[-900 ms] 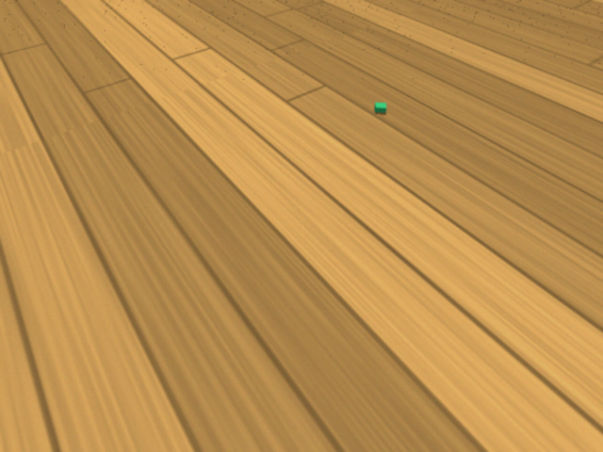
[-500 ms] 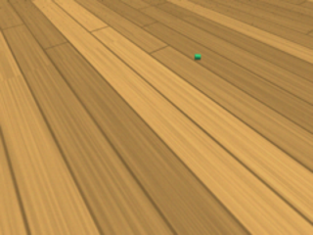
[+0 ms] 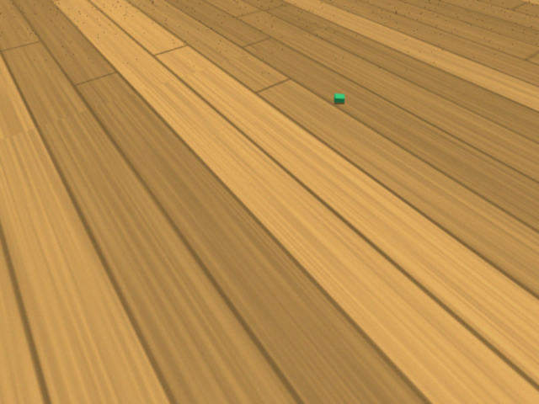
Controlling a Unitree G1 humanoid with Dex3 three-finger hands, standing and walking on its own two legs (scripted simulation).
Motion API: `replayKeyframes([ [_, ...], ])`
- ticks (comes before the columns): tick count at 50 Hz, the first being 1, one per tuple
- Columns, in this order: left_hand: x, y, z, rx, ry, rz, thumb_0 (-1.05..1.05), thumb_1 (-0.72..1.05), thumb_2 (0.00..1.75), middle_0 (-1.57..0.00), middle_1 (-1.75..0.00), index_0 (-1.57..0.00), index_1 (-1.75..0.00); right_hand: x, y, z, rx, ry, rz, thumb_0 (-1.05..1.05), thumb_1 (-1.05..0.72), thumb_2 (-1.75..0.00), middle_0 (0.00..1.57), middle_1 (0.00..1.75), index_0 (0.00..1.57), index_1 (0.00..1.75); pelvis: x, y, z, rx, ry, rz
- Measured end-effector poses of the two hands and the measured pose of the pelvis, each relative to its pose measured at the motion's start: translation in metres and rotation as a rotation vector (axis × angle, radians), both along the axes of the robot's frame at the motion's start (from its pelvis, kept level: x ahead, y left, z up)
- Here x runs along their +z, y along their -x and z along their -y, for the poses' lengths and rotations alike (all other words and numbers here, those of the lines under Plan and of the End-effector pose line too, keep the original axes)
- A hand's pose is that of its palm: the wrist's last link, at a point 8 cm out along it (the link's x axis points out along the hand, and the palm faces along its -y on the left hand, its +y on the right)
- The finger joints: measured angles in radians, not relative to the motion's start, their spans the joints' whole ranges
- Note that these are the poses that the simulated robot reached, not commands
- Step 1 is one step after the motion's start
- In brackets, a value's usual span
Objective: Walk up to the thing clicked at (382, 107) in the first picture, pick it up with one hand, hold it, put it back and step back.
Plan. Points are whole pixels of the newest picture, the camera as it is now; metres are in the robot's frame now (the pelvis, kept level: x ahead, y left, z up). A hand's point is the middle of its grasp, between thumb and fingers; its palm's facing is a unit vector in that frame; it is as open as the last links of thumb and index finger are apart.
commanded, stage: stand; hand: left
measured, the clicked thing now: (339, 98) +2.10 -0.42 -0.77
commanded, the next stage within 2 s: walk up in 0.22 s
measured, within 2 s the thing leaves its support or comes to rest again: neither
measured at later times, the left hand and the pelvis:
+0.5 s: hand (135, 397) +0.16 +0.24 -0.13, palm faces -0.14 -0.91 -0.40, open 7.4 cm; pelvis +0.05 -0.05 -0.02, yaw -8 degrees
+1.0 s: hand (210, 284) +0.38 +0.16 -0.18, palm faces -0.25 -0.91 -0.33, open 7.4 cm; pelvis +0.29 -0.10 -0.03, yaw -13 degrees
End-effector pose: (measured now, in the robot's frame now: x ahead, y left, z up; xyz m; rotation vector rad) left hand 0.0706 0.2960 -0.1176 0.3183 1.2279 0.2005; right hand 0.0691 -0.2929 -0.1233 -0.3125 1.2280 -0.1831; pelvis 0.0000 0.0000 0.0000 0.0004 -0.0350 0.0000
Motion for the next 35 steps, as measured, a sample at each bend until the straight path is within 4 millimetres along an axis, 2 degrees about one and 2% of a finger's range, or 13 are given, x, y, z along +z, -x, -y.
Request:
replayKeyframes([
  [11, 0.001, 0.001, -0.001, 0.001, 0.000, 0.003, 0.01, 0.90, 0.90, -0.20, -0.30, -0.20, -0.30, 0.000, 0.002, 0.000, 0.001, -0.001, -0.001, 0.00, -0.90, -0.90, 0.20, 0.30, 0.20, 0.30, 0.000, 0.001, 0.000, 0.000, -0.001, 0.003],
  [14, 0.003, -0.001, -0.005, -0.012, 0.018, 0.018, 0.01, 0.90, 0.90, -0.20, -0.30, -0.20, -0.30, 0.003, 0.001, 0.005, -0.009, -0.010, 0.050, 0.00, -0.90, -0.90, 0.20, 0.30, 0.20, 0.30, -0.002, -0.003, 0.001, -0.025, -0.012, -0.011],
  [18, 0.005, -0.020, -0.009, -0.071, -0.006, 0.005, 0.01, 0.90, 0.90, -0.20, -0.30, -0.20, -0.30, 0.005, 0.007, 0.029, -0.060, 0.013, 0.126, 0.00, -0.90, -0.90, 0.20, 0.30, 0.20, 0.30, -0.009, -0.011, 0.009, -0.074, -0.031, -0.024],
  [21, 0.013, -0.047, -0.004, -0.112, -0.020, 0.027, 0.01, 0.90, 0.90, -0.20, -0.30, -0.20, -0.30, 0.007, 0.017, 0.055, -0.095, 0.038, 0.105, 0.00, -0.90, -0.90, 0.20, 0.30, 0.20, 0.30, -0.010, -0.023, 0.023, -0.098, -0.042, -0.018],
  [24, 0.022, -0.076, 0.008, -0.147, -0.040, 0.057, 0.01, 0.90, 0.90, -0.20, -0.30, -0.20, -0.30, 0.002, 0.018, 0.087, -0.127, 0.056, 0.072, 0.00, -0.90, -0.90, 0.20, 0.30, 0.20, 0.30, -0.013, -0.041, 0.042, -0.127, -0.038, -0.009],
  [27, 0.021, -0.101, 0.022, -0.162, -0.086, 0.095, 0.01, 0.90, 0.90, -0.20, -0.30, -0.20, -0.30, -0.011, 0.005, 0.123, -0.146, 0.078, 0.057, 0.01, -0.90, -0.90, 0.20, 0.30, 0.20, 0.30, -0.028, -0.061, 0.066, -0.143, -0.014, 0.003],
  [29, 0.019, -0.108, 0.032, -0.146, -0.100, 0.124, 0.01, 0.90, 0.90, -0.20, -0.30, -0.20, -0.30, -0.014, -0.012, 0.137, -0.149, 0.085, 0.044, 0.01, -0.90, -0.90, 0.20, 0.30, 0.20, 0.30, -0.031, -0.073, 0.077, -0.142, 0.005, 0.002],
  [35, 0.020, -0.116, 0.064, -0.116, -0.057, 0.047, 0.01, 0.90, 0.90, -0.20, -0.30, -0.20, -0.30, 0.011, -0.094, 0.145, -0.101, 0.036, 0.144, 0.01, -0.90, -0.90, 0.20, 0.30, 0.19, 0.30, -0.011, -0.118, 0.095, -0.169, 0.019, 0.008],
])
